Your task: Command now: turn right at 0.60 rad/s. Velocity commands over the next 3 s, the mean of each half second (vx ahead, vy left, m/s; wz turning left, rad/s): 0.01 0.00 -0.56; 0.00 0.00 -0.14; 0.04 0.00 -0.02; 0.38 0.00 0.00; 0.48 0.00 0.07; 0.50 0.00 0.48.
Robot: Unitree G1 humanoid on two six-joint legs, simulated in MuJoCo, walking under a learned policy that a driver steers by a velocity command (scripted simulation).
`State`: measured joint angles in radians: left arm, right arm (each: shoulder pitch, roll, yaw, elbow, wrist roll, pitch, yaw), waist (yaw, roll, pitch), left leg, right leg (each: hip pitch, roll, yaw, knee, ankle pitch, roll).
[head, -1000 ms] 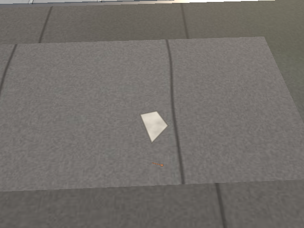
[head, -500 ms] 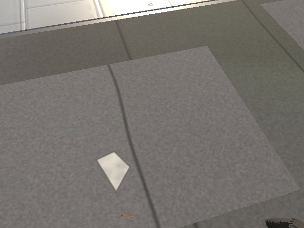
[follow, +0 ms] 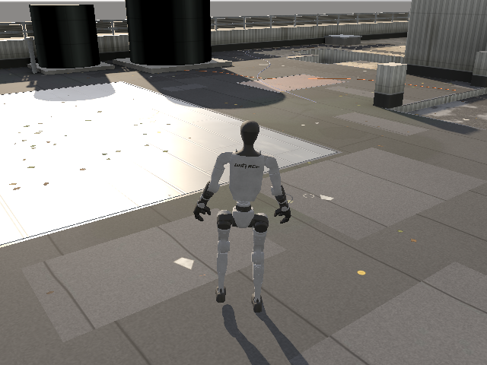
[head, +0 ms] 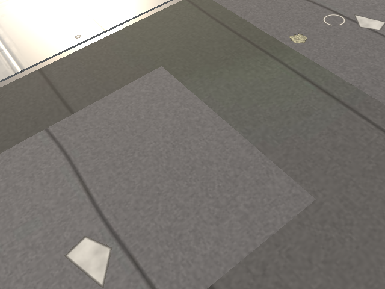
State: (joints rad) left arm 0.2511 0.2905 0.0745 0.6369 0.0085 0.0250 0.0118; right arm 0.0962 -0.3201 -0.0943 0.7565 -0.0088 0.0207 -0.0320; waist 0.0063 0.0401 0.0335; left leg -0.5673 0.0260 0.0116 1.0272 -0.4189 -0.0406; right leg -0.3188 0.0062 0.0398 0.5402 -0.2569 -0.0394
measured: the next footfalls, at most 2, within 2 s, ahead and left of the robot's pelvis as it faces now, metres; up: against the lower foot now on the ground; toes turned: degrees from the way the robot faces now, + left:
left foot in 0.34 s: +0.08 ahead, +0.13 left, +0.00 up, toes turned -17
right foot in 0.70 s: -0.01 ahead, -0.13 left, +0.00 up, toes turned -15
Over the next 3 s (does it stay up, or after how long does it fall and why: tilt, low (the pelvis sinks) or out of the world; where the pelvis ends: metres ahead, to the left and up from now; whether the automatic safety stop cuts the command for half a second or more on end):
stays up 0.77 -0.17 0.01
